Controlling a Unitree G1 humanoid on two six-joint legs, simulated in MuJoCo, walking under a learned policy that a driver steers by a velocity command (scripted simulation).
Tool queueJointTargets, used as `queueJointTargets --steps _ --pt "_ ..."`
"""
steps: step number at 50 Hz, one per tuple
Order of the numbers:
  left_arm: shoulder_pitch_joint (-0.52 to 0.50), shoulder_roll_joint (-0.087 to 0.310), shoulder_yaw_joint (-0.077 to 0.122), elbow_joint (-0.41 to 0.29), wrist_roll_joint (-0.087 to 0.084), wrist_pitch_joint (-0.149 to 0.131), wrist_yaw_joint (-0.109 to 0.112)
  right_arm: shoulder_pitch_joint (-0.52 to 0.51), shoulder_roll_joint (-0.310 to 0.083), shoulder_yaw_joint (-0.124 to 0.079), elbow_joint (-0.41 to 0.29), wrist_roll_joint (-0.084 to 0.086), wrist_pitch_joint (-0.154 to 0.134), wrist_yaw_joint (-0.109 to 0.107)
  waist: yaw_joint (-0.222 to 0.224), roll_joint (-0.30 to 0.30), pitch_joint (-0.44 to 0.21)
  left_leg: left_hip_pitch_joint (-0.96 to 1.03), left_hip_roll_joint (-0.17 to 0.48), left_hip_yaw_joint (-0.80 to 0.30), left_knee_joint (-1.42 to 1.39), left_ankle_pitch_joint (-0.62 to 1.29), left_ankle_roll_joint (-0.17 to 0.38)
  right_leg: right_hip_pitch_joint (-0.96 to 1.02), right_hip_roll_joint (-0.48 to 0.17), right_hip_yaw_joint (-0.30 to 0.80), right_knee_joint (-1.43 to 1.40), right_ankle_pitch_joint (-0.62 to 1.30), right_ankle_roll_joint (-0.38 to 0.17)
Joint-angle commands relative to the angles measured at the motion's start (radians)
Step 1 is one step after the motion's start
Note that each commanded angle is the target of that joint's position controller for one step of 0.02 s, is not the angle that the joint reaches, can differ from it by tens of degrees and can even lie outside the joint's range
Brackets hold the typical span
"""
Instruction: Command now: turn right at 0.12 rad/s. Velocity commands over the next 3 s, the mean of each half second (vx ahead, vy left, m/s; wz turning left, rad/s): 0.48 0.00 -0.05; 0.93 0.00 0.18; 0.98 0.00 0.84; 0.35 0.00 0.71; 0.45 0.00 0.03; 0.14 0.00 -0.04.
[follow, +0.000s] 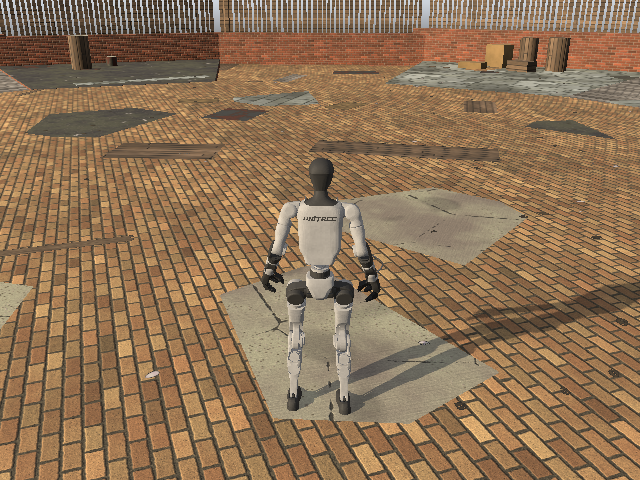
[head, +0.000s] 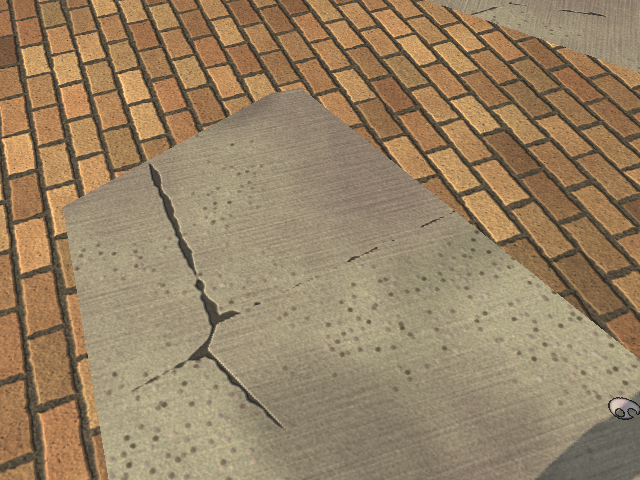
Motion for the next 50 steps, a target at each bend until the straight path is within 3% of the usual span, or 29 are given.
queueJointTargets --steps 1,3,4,6,8,10,14,17,19,20,21,22,23,24,26,28,31,34,35,39,41,43,44,45,46,47,48,49,50 --pt "-0.026 0.103 0.026 -0.061 0.018 -0.031 -0.011 -0.048 -0.109 -0.021 -0.050 -0.012 -0.022 -0.002 0.027 -0.128 -0.099 0.029 0.015 0.000 -0.031 0.077 -0.018 0.028 -0.131 0.129 -0.108 0.126 -0.077" --pt "-0.012 0.117 0.025 -0.048 0.010 -0.046 -0.014 -0.036 -0.120 -0.023 -0.038 -0.009 -0.011 -0.009 0.023 -0.131 -0.052 0.035 0.022 -0.008 -0.035 0.124 -0.015 -0.011 -0.116 0.123 -0.105 0.158 -0.054" --pt "0.032 0.131 0.029 -0.034 0.003 -0.047 -0.010 -0.019 -0.116 -0.022 -0.027 -0.004 -0.011 -0.010 0.037 -0.142 -0.083 0.026 -0.016 0.039 0.011 0.008 -0.011 0.014 -0.108 0.131 -0.129 -0.024 -0.065" --pt "0.148 0.223 0.059 -0.009 -0.020 -0.040 -0.005 -0.090 -0.130 -0.030 -0.055 0.032 -0.025 -0.002 0.112 -0.220 0.022 -0.229 -0.054 0.106 0.209 -0.218 0.010 0.043 -0.244 0.373 -0.282 -0.565 -0.176" --pt "0.179 0.218 0.057 0.007 -0.019 -0.071 0.001 -0.165 -0.146 -0.042 -0.105 0.062 -0.055 0.011 0.121 -0.230 0.142 -0.488 0.038 0.002 0.428 -0.267 0.066 0.084 -0.365 0.566 -0.377 -0.583 -0.256" --pt "0.156 0.167 0.046 -0.001 -0.028 -0.101 0.001 -0.131 -0.130 -0.040 -0.095 0.053 -0.091 0.029 0.096 -0.162 0.100 -0.583 0.089 -0.020 0.429 -0.168 0.093 0.208 -0.350 0.496 -0.354 -0.415 -0.237" --pt "0.113 0.193 0.059 -0.024 -0.040 -0.108 -0.015 -0.142 -0.090 -0.018 -0.086 0.031 -0.112 0.057 0.086 -0.144 0.005 -0.286 0.045 0.070 0.177 -0.022 0.061 0.084 -0.234 0.235 -0.339 -0.175 -0.184" --pt "0.126 0.214 0.066 -0.018 -0.053 -0.112 -0.027 -0.100 -0.110 -0.013 -0.084 0.040 -0.105 0.059 0.053 -0.138 0.016 -0.080 0.021 0.106 0.103 0.065 0.051 -0.065 -0.246 0.190 -0.335 -0.177 -0.189" --pt "0.125 0.184 0.055 -0.011 -0.043 -0.112 -0.033 0.031 -0.143 -0.026 -0.049 0.050 -0.098 0.046 -0.023 -0.111 0.002 0.087 0.000 0.124 0.086 0.037 0.073 -0.151 -0.231 0.143 -0.237 -0.121 -0.162" --pt "0.116 0.142 0.039 -0.016 -0.029 -0.115 -0.034 0.183 -0.181 -0.047 -0.007 0.054 -0.096 0.034 -0.098 -0.074 -0.061 0.268 -0.004 0.115 0.084 0.004 0.096 -0.225 -0.184 0.089 -0.059 0.008 -0.135" --pt "0.078 0.070 0.014 -0.047 -0.010 -0.124 -0.033 0.382 -0.271 -0.073 0.030 0.038 -0.096 0.020 -0.184 0.123 -0.144 0.459 0.162 -0.121 -0.012 -0.198 0.152 -0.384 -0.090 -0.010 0.362 0.023 -0.075" --pt "0.125 0.010 -0.002 -0.112 -0.046 -0.149 -0.020 0.422 -0.343 -0.080 0.015 0.011 -0.107 0.032 -0.132 0.383 -0.217 0.557 0.348 -0.713 -0.269 -0.653 0.287 -0.625 0.041 0.034 0.701 -0.258 -0.041" --pt "0.100 0.105 0.019 -0.098 -0.087 -0.157 -0.019 0.304 -0.257 -0.057 -0.014 0.011 -0.113 0.038 -0.094 0.211 -0.124 0.486 0.383 -0.773 -0.320 -0.741 0.283 -0.752 -0.022 0.088 0.846 -0.186 -0.054" --pt "0.040 0.131 0.024 -0.102 -0.086 -0.160 -0.024 0.258 -0.210 -0.044 -0.030 0.012 -0.115 0.036 -0.078 0.138 -0.047 0.417 0.365 -0.639 -0.292 -0.606 0.262 -0.804 -0.073 0.064 0.853 -0.092 -0.074" --pt "0.039 0.106 0.020 -0.080 -0.044 -0.156 -0.027 0.203 -0.169 -0.030 -0.044 -0.003 -0.106 0.038 -0.021 0.043 -0.012 0.279 0.274 -0.435 -0.290 -0.398 0.238 -0.731 -0.144 0.038 0.766 0.041 -0.068" --pt "0.038 0.080 0.017 -0.072 -0.045 -0.139 -0.040 0.186 -0.123 -0.014 -0.047 -0.008 -0.108 0.037 0.013 0.074 0.022 0.172 0.213 -0.317 -0.330 -0.288 0.221 -0.669 -0.171 0.024 0.721 0.111 -0.054" --pt "-0.006 0.075 0.018 -0.084 -0.041 -0.121 -0.033 0.204 -0.132 -0.015 -0.033 0.006 -0.118 0.025 0.025 0.041 0.072 0.132 0.198 -0.235 -0.401 -0.162 0.239 -0.732 -0.162 0.010 0.636 0.247 -0.013" --pt "-0.128 0.065 0.015 -0.117 -0.034 -0.134 -0.040 0.273 -0.094 0.003 -0.005 0.014 -0.113 0.012 -0.013 0.021 0.093 0.137 0.139 -0.086 -0.447 0.062 0.198 -0.703 -0.127 -0.066 0.464 0.388 -0.002" --pt "-0.173 0.038 0.003 -0.134 -0.038 -0.145 -0.050 0.297 -0.111 0.001 0.005 0.012 -0.116 0.006 -0.027 0.054 0.106 0.115 0.145 -0.064 -0.463 0.127 0.193 -0.656 -0.124 -0.080 0.388 0.448 -0.004" --pt "-0.353 0.012 -0.006 -0.186 -0.045 -0.177 -0.097 0.404 -0.101 0.010 0.060 0.028 -0.099 -0.007 -0.068 0.019 0.140 0.223 0.154 0.000 -0.465 0.363 0.177 -0.554 -0.062 -0.128 0.129 0.499 -0.027" --pt "-0.378 0.030 0.003 -0.212 -0.044 -0.182 -0.107 0.395 -0.129 0.004 0.068 0.033 -0.087 -0.014 -0.032 0.052 0.117 0.316 0.185 -0.021 -0.395 0.606 0.185 -0.490 -0.021 -0.120 0.044 0.425 -0.040" --pt "-0.321 0.093 0.026 -0.216 -0.045 -0.177 -0.093 0.379 -0.184 -0.013 0.076 0.015 -0.075 -0.023 0.039 0.120 0.022 0.405 0.222 -0.049 -0.256 1.019 0.190 -0.347 0.036 -0.124 0.046 0.321 -0.057" --pt "-0.208 0.140 0.045 -0.198 -0.055 -0.167 -0.076 0.371 -0.207 -0.020 0.081 -0.004 -0.065 -0.023 0.109 0.160 -0.065 0.428 0.229 -0.061 -0.113 1.188 0.188 -0.211 0.054 -0.120 0.071 0.250 -0.075" --pt "0.023 0.177 0.066 -0.146 -0.068 -0.155 -0.053 0.318 -0.224 -0.025 0.075 -0.020 -0.051 -0.020 0.240 0.185 -0.184 0.328 0.212 -0.043 0.134 1.216 0.169 0.065 0.028 -0.110 0.063 0.242 -0.099" --pt "0.287 0.226 0.079 -0.080 -0.056 -0.138 -0.029 0.283 -0.160 -0.007 0.032 -0.043 -0.055 -0.021 0.328 0.138 -0.369 0.014 0.165 -0.063 0.454 0.891 0.161 0.518 -0.161 0.074 0.196 0.092 -0.121" --pt "0.311 0.279 0.093 -0.055 -0.031 -0.157 -0.042 0.465 0.051 0.044 0.010 0.003 -0.086 -0.004 0.171 -0.325 -0.612 -0.378 -0.047 -0.083 0.897 -0.047 0.101 0.888 -0.452 0.672 0.029 -0.382 -0.318" --pt "0.303 0.162 0.074 -0.045 -0.013 -0.156 -0.038 0.371 -0.097 0.008 0.007 0.070 -0.107 0.001 0.225 -0.251 -0.576 -0.467 -0.010 -0.157 0.967 -0.132 0.118 0.796 -0.430 0.788 -0.167 -0.551 -0.262" --pt "0.237 0.121 0.063 -0.033 -0.007 -0.154 -0.027 0.210 -0.145 -0.013 -0.047 0.101 -0.108 -0.003 0.219 -0.212 -0.338 -0.541 0.037 -0.112 0.976 -0.099 0.119 0.641 -0.395 0.582 -0.172 -0.427 -0.192" --pt "0.193 0.112 0.062 -0.001 -0.001 -0.159 -0.030 0.139 -0.112 -0.006 -0.077 0.087 -0.104 -0.005 0.182 -0.054 -0.200 -0.526 0.077 -0.091 0.932 -0.069 0.116 0.448 -0.373 0.448 -0.208 -0.227 -0.177"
